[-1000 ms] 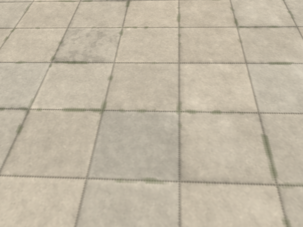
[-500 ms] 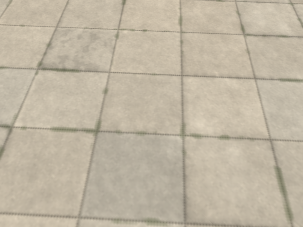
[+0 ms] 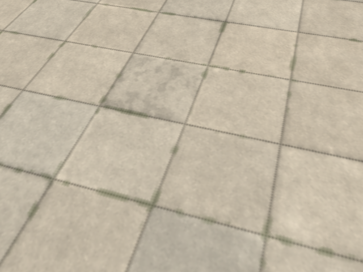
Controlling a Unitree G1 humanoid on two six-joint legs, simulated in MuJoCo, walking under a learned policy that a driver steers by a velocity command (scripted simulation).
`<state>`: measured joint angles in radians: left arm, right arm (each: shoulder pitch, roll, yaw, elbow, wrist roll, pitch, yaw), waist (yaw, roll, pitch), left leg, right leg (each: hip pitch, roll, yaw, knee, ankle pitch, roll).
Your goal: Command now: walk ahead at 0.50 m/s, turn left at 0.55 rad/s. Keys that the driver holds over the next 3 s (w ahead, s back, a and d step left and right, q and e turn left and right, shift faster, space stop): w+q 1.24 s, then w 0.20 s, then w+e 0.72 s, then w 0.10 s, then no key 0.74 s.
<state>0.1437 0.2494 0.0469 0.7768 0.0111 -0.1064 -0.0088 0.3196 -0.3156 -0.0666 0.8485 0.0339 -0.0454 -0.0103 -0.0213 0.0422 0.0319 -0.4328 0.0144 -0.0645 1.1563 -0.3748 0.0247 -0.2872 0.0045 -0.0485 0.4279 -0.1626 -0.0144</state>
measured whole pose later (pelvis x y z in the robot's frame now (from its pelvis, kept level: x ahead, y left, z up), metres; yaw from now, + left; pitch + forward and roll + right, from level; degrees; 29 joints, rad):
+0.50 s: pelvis +0.26 +0.08 -0.01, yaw +19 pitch +1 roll -1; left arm 0.20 0.31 0.06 0.80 -0.01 -0.11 0.00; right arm 0.20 -0.30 -0.07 0.69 0.02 -0.04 0.04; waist 0.01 -0.01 0.07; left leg -0.37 -0.08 0.01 0.53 -0.18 0.10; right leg -0.41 -0.07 0.02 1.19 -0.39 0.01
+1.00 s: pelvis +0.54 +0.14 -0.01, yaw +36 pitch +1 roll -1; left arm 0.16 0.27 0.06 0.73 0.01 -0.10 -0.01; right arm 0.33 -0.31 -0.07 0.71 0.03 -0.01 -0.01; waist -0.01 0.04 0.03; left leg -0.44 -0.01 -0.09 1.19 -0.40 0.02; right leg -0.31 0.02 -0.05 0.47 -0.18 -0.02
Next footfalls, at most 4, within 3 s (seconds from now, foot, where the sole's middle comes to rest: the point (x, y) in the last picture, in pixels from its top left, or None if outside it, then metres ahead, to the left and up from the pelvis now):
0.36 left None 0.33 0.17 -0.78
0.86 right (167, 220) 0.68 0.10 -0.78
1.38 left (70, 216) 0.71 0.49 -0.78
1.92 right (69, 142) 1.09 0.56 -0.78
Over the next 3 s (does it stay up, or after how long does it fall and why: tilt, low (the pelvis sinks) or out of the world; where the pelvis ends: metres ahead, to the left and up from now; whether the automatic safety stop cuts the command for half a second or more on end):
stays up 1.22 0.76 -0.01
